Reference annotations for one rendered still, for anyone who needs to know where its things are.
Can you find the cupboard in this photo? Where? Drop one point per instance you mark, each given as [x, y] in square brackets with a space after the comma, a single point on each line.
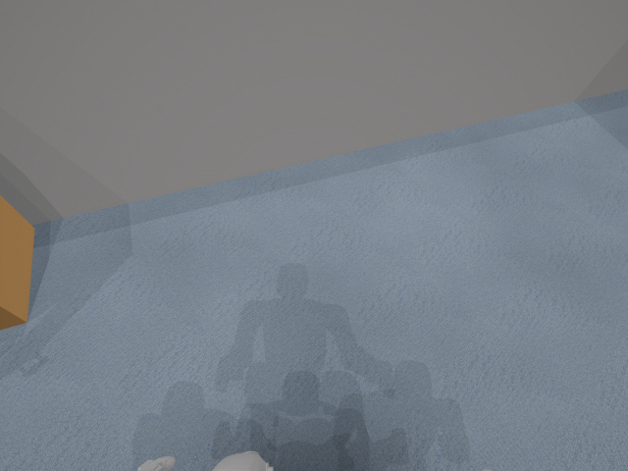
[16, 248]

